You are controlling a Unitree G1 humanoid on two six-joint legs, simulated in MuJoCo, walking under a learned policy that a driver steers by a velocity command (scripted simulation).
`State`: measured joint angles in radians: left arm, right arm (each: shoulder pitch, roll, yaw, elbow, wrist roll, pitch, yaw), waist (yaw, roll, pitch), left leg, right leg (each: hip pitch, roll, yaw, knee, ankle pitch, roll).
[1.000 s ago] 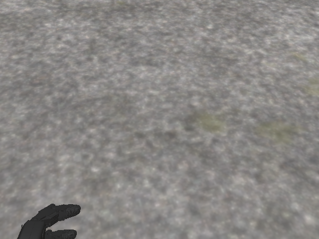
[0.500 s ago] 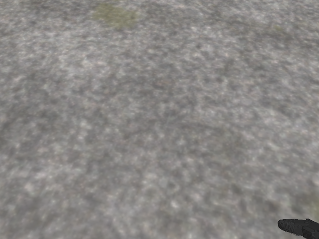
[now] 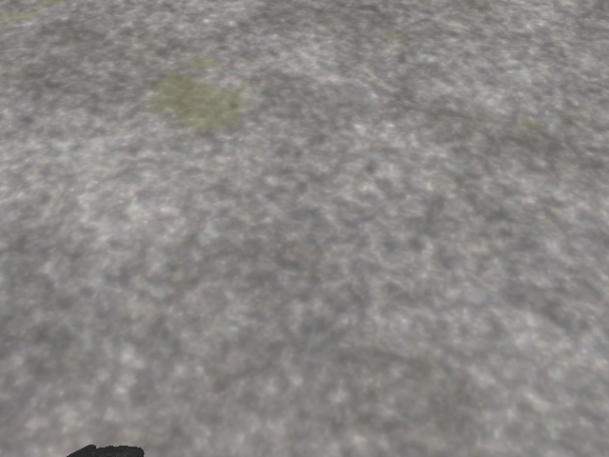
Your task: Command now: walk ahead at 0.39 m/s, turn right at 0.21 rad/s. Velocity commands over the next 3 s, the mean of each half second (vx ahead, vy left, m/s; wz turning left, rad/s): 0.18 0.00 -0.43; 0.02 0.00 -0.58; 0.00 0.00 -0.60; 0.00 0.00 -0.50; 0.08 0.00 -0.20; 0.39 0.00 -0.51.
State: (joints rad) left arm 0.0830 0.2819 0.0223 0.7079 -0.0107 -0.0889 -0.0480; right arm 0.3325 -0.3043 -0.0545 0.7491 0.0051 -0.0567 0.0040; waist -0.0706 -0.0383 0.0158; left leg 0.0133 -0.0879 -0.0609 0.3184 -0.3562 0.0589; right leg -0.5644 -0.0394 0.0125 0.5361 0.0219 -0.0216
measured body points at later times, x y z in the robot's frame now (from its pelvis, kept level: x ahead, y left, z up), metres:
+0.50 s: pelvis +0.17 -0.02 +0.00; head +0.20 -0.04 +0.45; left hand +0.37 +0.23 -0.09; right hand +0.27 -0.33 -0.09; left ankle +0.27 +0.11 -0.71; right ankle +0.17 -0.12 -0.73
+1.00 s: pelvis +0.19 -0.04 +0.00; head +0.21 -0.07 +0.44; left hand +0.48 +0.11 -0.08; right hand +0.15 -0.36 -0.11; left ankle +0.27 +0.09 -0.73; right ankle +0.13 -0.13 -0.74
